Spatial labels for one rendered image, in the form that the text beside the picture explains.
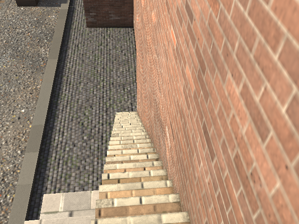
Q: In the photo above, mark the stairs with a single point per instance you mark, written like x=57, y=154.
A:
x=135, y=187

